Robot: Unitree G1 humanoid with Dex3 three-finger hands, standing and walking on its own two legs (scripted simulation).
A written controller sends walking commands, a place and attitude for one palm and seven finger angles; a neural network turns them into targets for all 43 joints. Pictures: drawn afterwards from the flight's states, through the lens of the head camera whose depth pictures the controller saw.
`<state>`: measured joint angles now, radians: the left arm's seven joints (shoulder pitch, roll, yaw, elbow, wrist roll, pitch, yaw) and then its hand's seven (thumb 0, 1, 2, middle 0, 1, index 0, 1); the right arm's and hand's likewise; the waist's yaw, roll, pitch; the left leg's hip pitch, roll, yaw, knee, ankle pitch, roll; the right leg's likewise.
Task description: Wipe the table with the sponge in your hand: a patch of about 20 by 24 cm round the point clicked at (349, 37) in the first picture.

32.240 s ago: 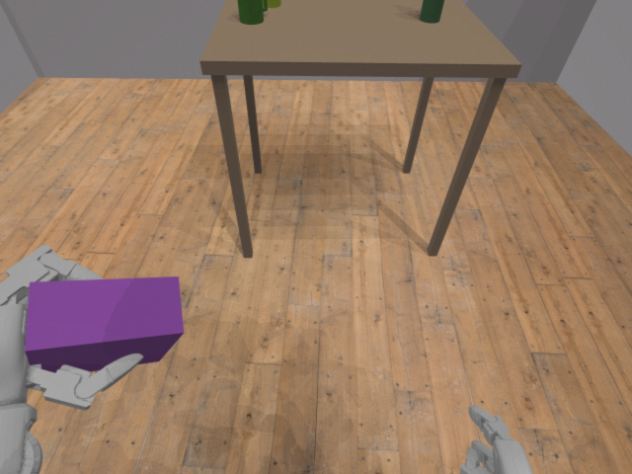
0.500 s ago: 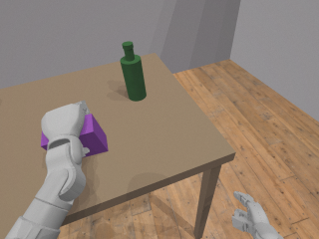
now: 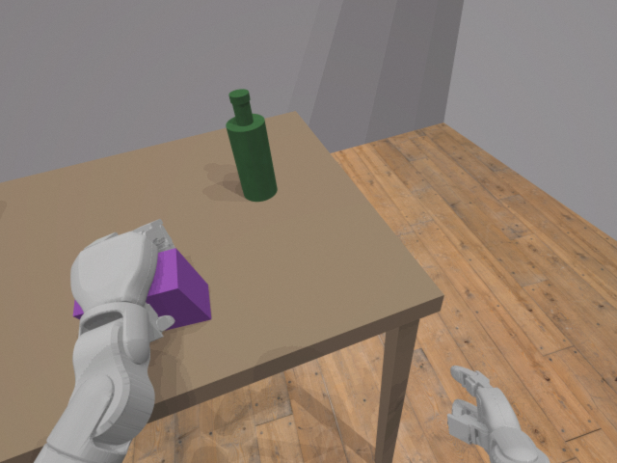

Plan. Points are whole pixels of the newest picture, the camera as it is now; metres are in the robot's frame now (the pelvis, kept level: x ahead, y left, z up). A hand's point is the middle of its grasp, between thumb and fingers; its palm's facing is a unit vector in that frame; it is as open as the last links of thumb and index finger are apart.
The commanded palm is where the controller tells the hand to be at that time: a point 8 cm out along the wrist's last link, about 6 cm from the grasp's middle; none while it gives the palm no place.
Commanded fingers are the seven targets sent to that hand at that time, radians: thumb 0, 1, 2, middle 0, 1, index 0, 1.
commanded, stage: slide back across to the middle lane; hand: left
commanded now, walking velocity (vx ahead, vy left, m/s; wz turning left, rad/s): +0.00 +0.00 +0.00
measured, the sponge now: (156, 303) +0.27 +0.25 +0.09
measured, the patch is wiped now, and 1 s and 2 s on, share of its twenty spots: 1.00 1.00 1.00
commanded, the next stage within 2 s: wipe forward along the middle lane in 0.56 s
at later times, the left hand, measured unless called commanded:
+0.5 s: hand (88, 308) +0.22 +0.29 +0.15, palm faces +0.15 -0.07 -0.99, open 9.7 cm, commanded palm +0.18 +0.29 +0.19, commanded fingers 0.00 0.10 1.30 -1.20 -1.60 -1.20 -1.60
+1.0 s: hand (67, 305) +0.23 +0.32 +0.14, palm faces +0.06 -0.05 -1.00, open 9.7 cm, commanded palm +0.20 +0.33 +0.18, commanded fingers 0.00 0.10 1.30 -1.20 -1.60 -1.20 -1.60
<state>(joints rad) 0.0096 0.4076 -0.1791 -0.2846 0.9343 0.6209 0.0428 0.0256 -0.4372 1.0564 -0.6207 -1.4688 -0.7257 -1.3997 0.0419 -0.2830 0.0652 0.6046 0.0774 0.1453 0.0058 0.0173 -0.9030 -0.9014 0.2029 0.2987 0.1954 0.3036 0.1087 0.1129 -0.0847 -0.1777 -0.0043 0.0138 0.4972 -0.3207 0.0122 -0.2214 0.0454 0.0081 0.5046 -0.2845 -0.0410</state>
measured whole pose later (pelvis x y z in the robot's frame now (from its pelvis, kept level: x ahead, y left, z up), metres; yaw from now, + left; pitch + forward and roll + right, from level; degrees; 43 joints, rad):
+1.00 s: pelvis -0.03 +0.00 +0.00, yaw +2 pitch -2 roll +0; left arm -0.09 0.60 0.01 -0.04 0.87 0.40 -0.12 -0.01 -0.50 1.06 -0.74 -1.36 -0.81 -1.32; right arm 0.08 -0.30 0.06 0.65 0.05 0.07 -0.08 0.02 -0.90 -0.90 0.21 0.30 0.20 0.30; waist 0.11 0.10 -0.03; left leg -0.19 -0.01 -0.02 0.48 -0.26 0.01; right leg -0.21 0.04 -0.02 0.46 -0.22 -0.04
